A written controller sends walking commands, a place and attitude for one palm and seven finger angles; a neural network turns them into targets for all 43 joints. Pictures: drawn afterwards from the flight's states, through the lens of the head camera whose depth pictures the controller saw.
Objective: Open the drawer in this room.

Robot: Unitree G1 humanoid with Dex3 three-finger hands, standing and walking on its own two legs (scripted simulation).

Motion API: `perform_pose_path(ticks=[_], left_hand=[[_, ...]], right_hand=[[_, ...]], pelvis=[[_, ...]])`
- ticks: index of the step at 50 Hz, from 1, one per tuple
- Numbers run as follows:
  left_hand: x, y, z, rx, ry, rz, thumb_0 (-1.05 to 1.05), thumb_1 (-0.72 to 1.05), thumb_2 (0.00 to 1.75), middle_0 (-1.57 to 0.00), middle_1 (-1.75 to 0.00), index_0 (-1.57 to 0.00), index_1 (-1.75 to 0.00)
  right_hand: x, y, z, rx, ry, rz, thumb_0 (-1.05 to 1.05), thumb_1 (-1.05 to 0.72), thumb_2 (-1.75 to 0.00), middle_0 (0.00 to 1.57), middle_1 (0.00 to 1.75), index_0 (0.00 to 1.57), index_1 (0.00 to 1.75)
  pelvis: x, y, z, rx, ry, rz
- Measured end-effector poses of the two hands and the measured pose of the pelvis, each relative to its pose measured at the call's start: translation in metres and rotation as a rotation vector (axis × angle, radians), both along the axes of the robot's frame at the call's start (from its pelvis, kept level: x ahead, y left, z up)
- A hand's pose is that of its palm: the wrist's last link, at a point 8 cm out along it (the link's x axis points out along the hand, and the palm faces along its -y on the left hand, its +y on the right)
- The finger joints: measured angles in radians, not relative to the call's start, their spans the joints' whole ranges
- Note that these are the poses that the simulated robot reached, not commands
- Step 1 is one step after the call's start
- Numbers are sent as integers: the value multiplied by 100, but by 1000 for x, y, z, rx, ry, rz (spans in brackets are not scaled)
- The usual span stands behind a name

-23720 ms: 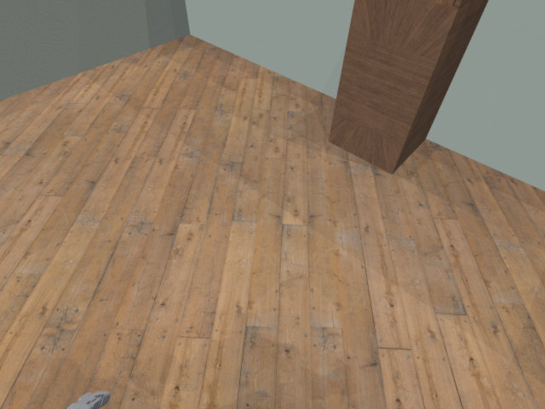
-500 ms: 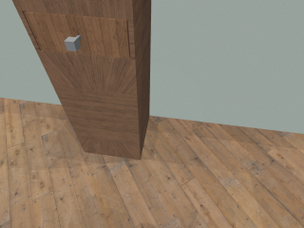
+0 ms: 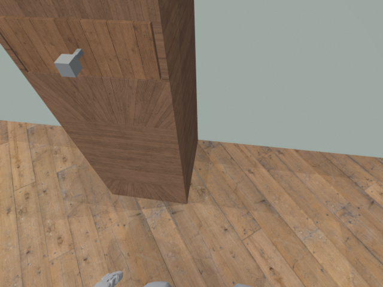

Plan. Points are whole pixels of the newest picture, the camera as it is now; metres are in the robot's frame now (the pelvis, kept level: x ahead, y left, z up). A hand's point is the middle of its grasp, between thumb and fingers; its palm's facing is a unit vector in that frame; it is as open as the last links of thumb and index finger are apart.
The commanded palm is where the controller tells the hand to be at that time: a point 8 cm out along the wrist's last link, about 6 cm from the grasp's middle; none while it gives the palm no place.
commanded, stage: come to a stop and stand still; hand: left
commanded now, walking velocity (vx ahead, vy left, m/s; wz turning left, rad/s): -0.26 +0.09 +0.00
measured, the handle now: (72, 60) +0.57 +0.31 +0.16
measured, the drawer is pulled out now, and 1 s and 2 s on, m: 0.00 0.00 0.00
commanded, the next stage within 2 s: look again from close up in 1.32 s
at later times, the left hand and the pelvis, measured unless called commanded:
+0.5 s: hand out of the picture +0.00 +0.29 -0.17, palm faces +0.03 -0.98 -0.20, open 7.4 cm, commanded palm none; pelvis +0.00 +0.08 +0.01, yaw -2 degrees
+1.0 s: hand out of the picture +0.05 +0.17 -0.15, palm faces +0.00 -0.97 -0.24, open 7.3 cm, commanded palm none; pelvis -0.02 -0.01 +0.01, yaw -1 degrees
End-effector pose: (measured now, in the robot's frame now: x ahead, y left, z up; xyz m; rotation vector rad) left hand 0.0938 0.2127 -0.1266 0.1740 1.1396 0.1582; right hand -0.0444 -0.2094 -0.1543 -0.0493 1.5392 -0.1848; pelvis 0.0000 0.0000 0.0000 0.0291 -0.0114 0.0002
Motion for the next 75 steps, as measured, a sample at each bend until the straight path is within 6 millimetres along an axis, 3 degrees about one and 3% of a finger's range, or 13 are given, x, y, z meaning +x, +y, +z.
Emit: perform_pose_path(ticks=[7,10,13,17,24,30,37,41,45,49,57,67,75], left_hand=[[-25,52,3,57,106,24,-1,93,90,-20,-30,-21,-29],[-39,77,-4,54,143,30,0,92,90,-20,-30,-21,-29],[-50,103,-22,36,163,44,0,91,90,-20,-30,-21,-29],[-64,122,-28,15,195,75,1,91,90,-20,-30,-20,-29],[-91,125,-16,-24,282,68,1,91,90,-20,-30,-20,-29],[-95,110,-11,-20,329,28,1,91,90,-20,-30,-20,-29],[-60,66,-6,14,211,-33,1,91,90,-20,-30,-20,-29],[-49,35,5,32,143,-49,1,91,90,-20,-30,-20,-29],[-45,18,14,39,104,-34,0,93,90,-20,-30,-20,-29],[-48,6,10,27,101,-19,0,93,90,-20,-30,-21,-29],[-79,-2,-7,-6,174,44,0,95,90,-20,-30,-21,-29],[-129,-14,-6,-42,317,62,1,92,90,-20,-30,-20,-29],[-139,-12,-6,-39,329,47,1,91,90,-20,-30,-20,-29]], right_hand=[[107,-13,11,-79,-231,93,0,-92,-90,20,30,20,30],[135,-4,20,-113,-310,121,0,-92,-90,20,30,20,30],[146,12,25,-150,-371,145,0,-92,-90,20,30,20,30],[135,37,37,-158,-349,175,0,-92,-90,20,30,20,30],[104,56,49,-151,-276,134,0,-91,-90,20,30,21,30],[63,43,44,-148,-212,56,0,-92,-90,21,30,21,30],[-1,11,16,-86,-93,-24,0,-91,-90,20,30,21,30],[-20,-6,3,-42,-43,-40,0,-91,-90,20,30,20,30],[-19,-14,5,-17,-45,-26,0,-91,-90,20,30,20,30],[-10,-19,6,-13,-65,-7,0,-91,-90,20,30,20,30],[13,-21,11,-30,-91,50,0,-92,-90,20,30,20,30],[29,-28,17,-51,-111,67,0,-92,-90,20,30,20,30],[36,-23,16,-59,-137,64,1,-93,-90,20,30,20,30]], pelvis=[[-3,24,5,2,7,-5],[-5,40,2,-10,7,-10],[-3,60,-9,-42,6,-8],[-3,71,-4,-47,0,-3],[-1,77,14,-61,30,-27],[-6,68,16,-51,34,-48],[-19,34,5,-12,20,-50],[-22,16,5,-14,2,-33],[-22,1,11,-1,1,-32],[-23,-9,10,-13,1,-20],[-20,-20,8,-23,-1,-8],[-15,-19,12,-26,-3,-16],[-15,-6,10,-45,20,-33]])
